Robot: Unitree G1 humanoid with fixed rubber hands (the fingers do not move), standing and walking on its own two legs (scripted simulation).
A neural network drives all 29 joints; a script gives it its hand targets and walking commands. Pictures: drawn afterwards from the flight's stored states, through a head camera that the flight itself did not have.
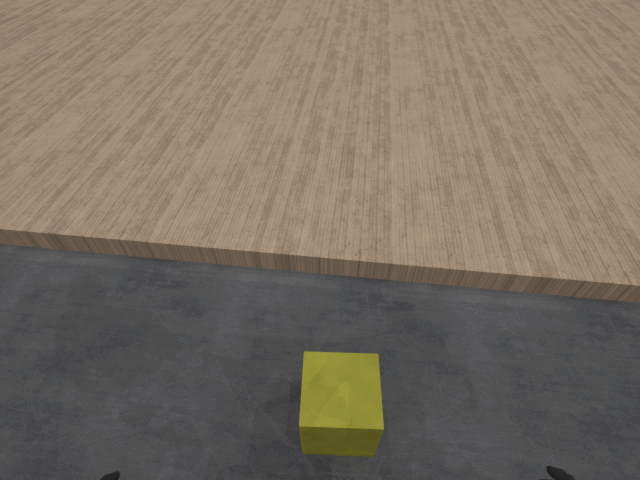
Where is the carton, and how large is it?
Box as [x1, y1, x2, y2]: [299, 351, 383, 456]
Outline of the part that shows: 304,351 299,416 299,430 302,453 373,456 383,430 378,355 372,353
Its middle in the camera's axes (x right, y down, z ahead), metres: +0.06 +0.47 +1.10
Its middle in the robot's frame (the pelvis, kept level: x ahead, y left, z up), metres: +0.46 -0.04 -0.66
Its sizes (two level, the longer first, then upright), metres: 0.210 0.200 0.250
